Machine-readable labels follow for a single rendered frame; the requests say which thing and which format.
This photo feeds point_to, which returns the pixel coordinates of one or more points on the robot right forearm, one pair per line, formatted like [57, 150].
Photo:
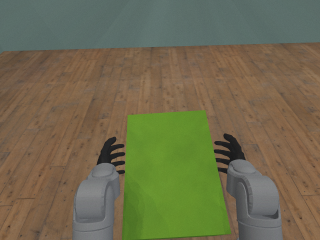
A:
[257, 202]

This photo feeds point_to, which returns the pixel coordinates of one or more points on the robot left hand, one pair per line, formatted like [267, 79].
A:
[106, 156]

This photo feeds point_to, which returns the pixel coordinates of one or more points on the carton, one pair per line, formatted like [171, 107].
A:
[172, 187]

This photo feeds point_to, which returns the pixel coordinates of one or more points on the robot right hand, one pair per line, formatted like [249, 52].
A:
[235, 152]

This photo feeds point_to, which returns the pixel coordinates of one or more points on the robot left forearm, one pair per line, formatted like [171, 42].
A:
[94, 204]

